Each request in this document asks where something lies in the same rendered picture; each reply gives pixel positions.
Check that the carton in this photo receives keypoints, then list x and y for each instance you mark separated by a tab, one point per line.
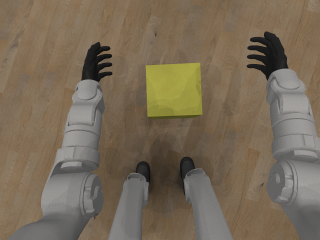
174	91

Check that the robot right hand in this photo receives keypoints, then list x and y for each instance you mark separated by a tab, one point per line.
274	59

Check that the right robot thigh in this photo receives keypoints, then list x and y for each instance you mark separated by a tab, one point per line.
209	220

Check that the robot right forearm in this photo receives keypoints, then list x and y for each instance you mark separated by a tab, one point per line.
292	121

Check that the robot left upper arm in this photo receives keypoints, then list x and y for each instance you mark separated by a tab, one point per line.
69	201

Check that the right robot shin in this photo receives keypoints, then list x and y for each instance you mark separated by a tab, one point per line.
197	171

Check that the robot left hand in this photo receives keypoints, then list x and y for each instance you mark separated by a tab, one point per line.
91	67

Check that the robot left forearm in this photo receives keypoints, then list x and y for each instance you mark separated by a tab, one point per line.
79	150

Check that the robot right upper arm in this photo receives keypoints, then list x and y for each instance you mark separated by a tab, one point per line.
295	186

